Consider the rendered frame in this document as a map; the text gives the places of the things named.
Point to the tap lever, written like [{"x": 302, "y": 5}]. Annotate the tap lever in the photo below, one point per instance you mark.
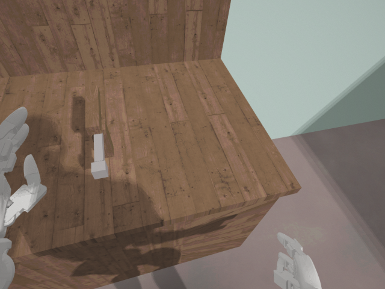
[{"x": 99, "y": 168}]

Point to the robot left forearm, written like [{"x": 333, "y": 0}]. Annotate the robot left forearm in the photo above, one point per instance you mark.
[{"x": 7, "y": 268}]

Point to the right robot hand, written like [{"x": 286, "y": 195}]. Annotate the right robot hand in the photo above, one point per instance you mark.
[{"x": 301, "y": 272}]

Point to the counter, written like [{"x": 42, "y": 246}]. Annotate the counter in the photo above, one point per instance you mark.
[{"x": 191, "y": 169}]

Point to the left robot hand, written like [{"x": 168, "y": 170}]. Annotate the left robot hand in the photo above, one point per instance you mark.
[{"x": 13, "y": 132}]

